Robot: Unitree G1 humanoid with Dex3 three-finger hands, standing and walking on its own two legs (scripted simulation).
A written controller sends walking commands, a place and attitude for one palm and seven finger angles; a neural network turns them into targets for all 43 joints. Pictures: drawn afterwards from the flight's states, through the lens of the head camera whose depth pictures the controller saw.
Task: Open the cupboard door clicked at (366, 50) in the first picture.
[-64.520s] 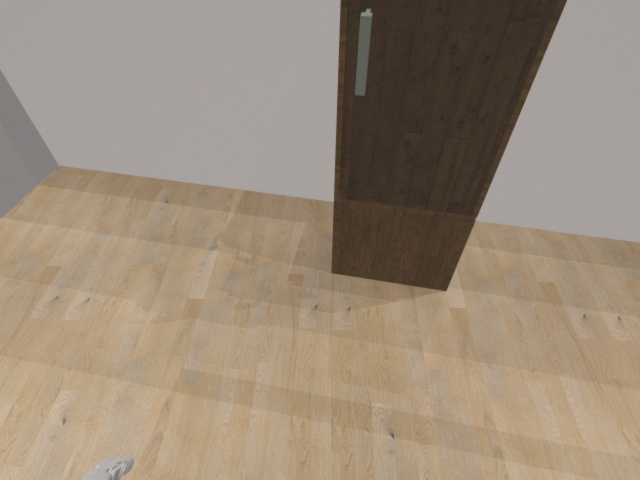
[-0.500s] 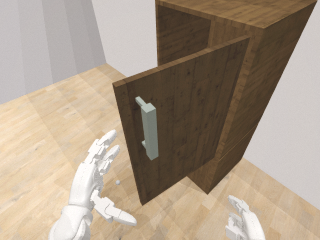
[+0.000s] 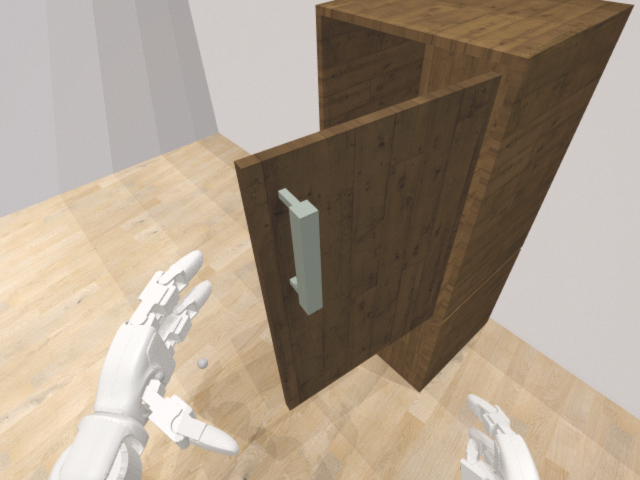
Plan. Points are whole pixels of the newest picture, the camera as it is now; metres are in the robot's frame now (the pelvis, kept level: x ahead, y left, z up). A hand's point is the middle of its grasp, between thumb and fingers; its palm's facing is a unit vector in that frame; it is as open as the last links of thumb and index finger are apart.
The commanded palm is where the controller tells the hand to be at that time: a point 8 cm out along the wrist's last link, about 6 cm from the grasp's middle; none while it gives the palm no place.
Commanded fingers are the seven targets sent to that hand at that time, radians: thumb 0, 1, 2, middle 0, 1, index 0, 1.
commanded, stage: draw the hand back to the body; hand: left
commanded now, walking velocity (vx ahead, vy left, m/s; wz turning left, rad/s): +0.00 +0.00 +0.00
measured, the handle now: (299, 253) +0.35 +0.06 +0.13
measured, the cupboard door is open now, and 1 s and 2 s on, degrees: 82 82 82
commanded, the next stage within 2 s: step back with the hand held close in 1.30 s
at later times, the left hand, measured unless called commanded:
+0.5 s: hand (114, 363) +0.19 +0.22 +0.14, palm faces +0.28 -0.91 -0.30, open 14.1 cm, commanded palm +0.15 +0.27 +0.17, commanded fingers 0.00 0.20 0.60 -0.17 -0.30 -0.17 -0.30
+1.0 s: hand (51, 319) +0.22 +0.29 +0.17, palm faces +0.45 -0.79 -0.41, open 8.3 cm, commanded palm +0.17 +0.32 +0.19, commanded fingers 0.00 0.90 0.90 -0.20 -0.30 -0.20 -0.30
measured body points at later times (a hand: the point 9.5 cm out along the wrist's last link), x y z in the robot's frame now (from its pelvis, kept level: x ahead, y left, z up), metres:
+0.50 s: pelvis +0.00 +0.02 +0.02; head -0.01 +0.00 +0.46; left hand +0.17 +0.27 +0.16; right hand +0.19 -0.19 -0.06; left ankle +0.00 +0.12 -0.72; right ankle -0.01 -0.10 -0.72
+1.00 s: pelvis +0.03 +0.02 +0.02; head +0.02 +0.01 +0.47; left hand +0.19 +0.33 +0.19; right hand +0.21 -0.20 -0.06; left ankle +0.00 +0.12 -0.72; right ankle -0.01 -0.10 -0.72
